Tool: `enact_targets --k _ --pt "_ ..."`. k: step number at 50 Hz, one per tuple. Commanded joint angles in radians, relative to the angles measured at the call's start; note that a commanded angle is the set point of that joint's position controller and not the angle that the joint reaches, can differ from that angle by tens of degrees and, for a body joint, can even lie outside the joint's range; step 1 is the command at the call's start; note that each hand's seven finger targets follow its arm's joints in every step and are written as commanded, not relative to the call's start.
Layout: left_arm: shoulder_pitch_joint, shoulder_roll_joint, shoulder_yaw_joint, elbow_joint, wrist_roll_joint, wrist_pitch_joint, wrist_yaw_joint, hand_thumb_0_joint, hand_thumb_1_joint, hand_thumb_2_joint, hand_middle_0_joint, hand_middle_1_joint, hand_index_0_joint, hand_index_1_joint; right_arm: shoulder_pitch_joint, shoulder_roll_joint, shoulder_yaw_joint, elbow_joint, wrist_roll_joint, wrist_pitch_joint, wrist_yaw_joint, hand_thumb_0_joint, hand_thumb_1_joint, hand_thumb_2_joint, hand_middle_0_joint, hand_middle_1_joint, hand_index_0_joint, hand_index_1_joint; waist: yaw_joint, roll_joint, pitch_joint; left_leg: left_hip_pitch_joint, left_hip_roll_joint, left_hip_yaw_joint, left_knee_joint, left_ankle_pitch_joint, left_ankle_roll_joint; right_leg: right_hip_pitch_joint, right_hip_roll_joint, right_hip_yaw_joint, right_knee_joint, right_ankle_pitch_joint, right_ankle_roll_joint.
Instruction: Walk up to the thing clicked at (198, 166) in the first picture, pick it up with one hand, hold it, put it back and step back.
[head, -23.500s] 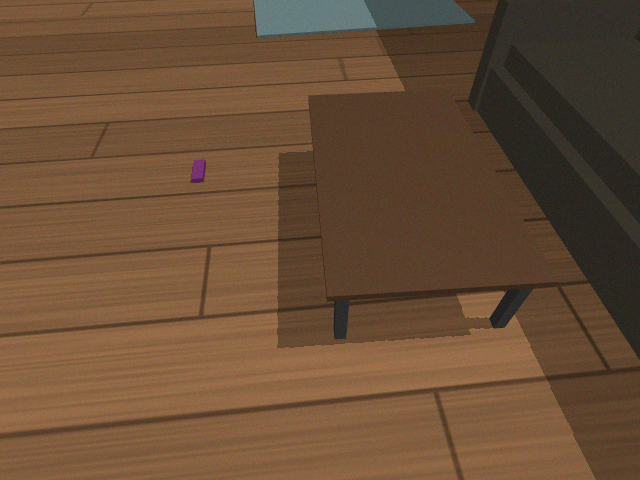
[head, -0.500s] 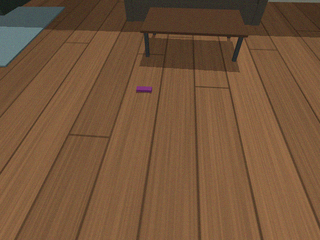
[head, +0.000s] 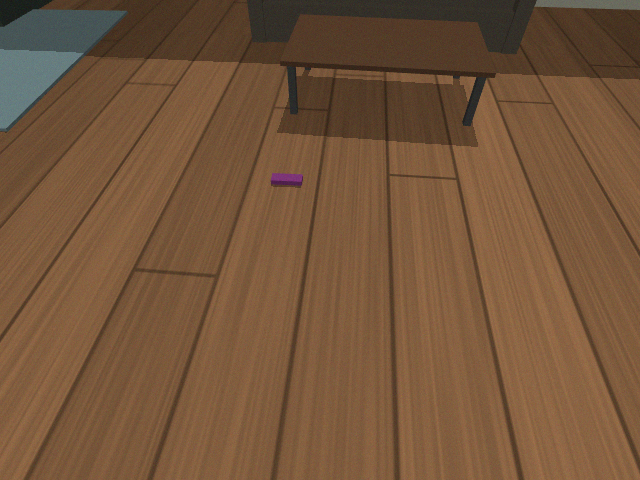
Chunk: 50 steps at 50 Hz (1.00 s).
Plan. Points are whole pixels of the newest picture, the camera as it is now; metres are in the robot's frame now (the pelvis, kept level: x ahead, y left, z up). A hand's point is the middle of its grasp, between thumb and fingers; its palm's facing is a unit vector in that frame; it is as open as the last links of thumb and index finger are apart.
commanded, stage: stand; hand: left
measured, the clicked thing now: (286, 179) +1.51 +0.22 -0.77
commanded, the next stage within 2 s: walk up in 1.26 s
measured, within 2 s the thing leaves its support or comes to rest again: neither
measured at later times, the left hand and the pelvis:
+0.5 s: hand out of the picture +0.07 +0.26 -0.16, palm faces -0.02 -0.94 -0.34, open 7.4 cm; pelvis +0.00 +0.00 +0.00, yaw +1 degrees
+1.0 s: hand out of the picture +0.06 +0.26 -0.16, palm faces -0.03 -0.94 -0.34, open 7.4 cm; pelvis +0.00 +0.00 +0.00, yaw +1 degrees
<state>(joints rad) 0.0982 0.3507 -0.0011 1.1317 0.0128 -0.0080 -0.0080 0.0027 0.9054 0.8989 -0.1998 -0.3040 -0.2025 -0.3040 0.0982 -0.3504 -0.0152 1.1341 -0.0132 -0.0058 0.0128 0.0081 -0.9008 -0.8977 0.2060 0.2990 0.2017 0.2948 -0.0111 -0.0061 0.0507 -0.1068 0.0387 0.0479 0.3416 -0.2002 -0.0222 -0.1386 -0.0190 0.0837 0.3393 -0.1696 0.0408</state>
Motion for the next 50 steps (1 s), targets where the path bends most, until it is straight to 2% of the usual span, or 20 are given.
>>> enact_targets --k 1,8,10,13,27,33,37,46,50 --pt "-0.033 0.212 0.041 -0.057 -0.005 -0.021 0.018 0.0 0.9 0.9 -0.2 -0.3 -0.2 -0.3 -0.043 -0.213 -0.036 -0.059 0.005 -0.019 -0.013 0.0 -0.9 -0.9 0.2 0.3 0.2 0.3 0.004 0.004 -0.062 0.008 0.099 -0.089 -0.063 0.086 0.032 -0.002 -0.09 0.042 -0.037 0.154 -0.048" --pt "-0.025 0.207 0.041 -0.061 -0.003 -0.023 0.019 0.0 0.9 0.9 -0.2 -0.3 -0.2 -0.3 -0.036 -0.221 -0.039 -0.062 0.005 -0.022 -0.015 0.0 -0.9 -0.9 0.2 0.3 0.2 0.3 0.003 0.014 -0.097 0.044 0.109 -0.087 -0.047 0.19 0.035 0.022 -0.098 0.036 -0.023 0.239 -0.047" --pt "-0.03 0.213 0.042 -0.064 -0.003 -0.023 0.021 0.0 0.9 0.9 -0.2 -0.3 -0.2 -0.3 -0.041 -0.217 -0.04 -0.064 0.005 -0.019 -0.016 0.0 -0.9 -0.9 0.2 0.3 0.2 0.3 0.0 0.004 -0.101 0.055 0.104 -0.083 -0.042 0.181 0.035 0.012 -0.098 0.033 -0.026 0.232 -0.047" --pt "-0.033 0.209 0.039 -0.064 -0.003 -0.021 0.02 0.0 0.9 0.9 -0.2 -0.3 -0.2 -0.3 -0.038 -0.216 -0.04 -0.063 0.003 -0.015 -0.016 0.0 -0.9 -0.9 0.2 0.3 0.2 0.3 0.0 0.008 -0.067 0.023 0.1 -0.083 -0.056 0.1 0.036 0.002 -0.098 0.04 -0.045 0.167 -0.048" --pt "-0.011 0.209 0.041 -0.069 -0.002 -0.022 0.017 0.0 0.9 0.9 -0.2 -0.3 -0.2 -0.3 -0.041 -0.221 -0.042 -0.068 0.004 -0.019 -0.013 0.0 -0.9 -0.9 0.2 0.3 0.2 0.3 0.007 0.023 -0.073 0.033 0.102 -0.091 -0.062 0.106 0.039 0.0 -0.097 0.036 -0.044 0.158 -0.05" --pt "-0.008 0.214 0.04 -0.065 0.0 -0.02 0.018 0.0 0.9 0.9 -0.2 -0.3 -0.2 -0.3 -0.033 -0.216 -0.042 -0.064 0.005 -0.014 -0.011 0.0 -0.9 -0.9 0.2 0.3 0.2 0.3 0.003 0.009 -0.033 0.0 0.095 -0.099 -0.081 -0.009 0.04 -0.025 -0.09 0.037 -0.059 0.068 -0.05" --pt "-0.009 0.217 0.041 -0.072 -0.001 -0.025 0.019 0.0 0.9 0.9 -0.2 -0.3 -0.2 -0.3 -0.033 -0.217 -0.044 -0.067 0.004 -0.015 -0.011 0.0 -0.9 -0.9 0.2 0.3 0.2 0.3 -0.001 0.0 -0.071 0.036 0.097 -0.093 -0.056 0.065 0.041 -0.017 -0.098 0.042 -0.047 0.128 -0.052" --pt "-0.004 0.215 0.04 -0.069 -0.003 -0.019 0.017 0.0 0.9 0.9 -0.2 -0.3 -0.2 -0.3 -0.021 -0.215 -0.04 -0.062 0.003 -0.016 -0.01 0.0 -0.9 -0.9 0.2 0.3 0.2 0.3 0.006 0.01 -0.045 -0.01 0.095 -0.1 -0.075 0.033 0.039 0.0 -0.094 0.037 -0.046 0.096 -0.054" --pt "0.0 0.217 0.04 -0.073 0.001 -0.022 0.018 0.0 0.9 0.9 -0.2 -0.3 -0.2 -0.3 -0.024 -0.216 -0.041 -0.067 0.004 -0.016 -0.011 0.0 -0.9 -0.9 0.2 0.3 0.2 0.3 0.004 0.004 -0.06 0.008 0.096 -0.097 -0.064 0.054 0.042 -0.003 -0.098 0.037 -0.049 0.124 -0.052"
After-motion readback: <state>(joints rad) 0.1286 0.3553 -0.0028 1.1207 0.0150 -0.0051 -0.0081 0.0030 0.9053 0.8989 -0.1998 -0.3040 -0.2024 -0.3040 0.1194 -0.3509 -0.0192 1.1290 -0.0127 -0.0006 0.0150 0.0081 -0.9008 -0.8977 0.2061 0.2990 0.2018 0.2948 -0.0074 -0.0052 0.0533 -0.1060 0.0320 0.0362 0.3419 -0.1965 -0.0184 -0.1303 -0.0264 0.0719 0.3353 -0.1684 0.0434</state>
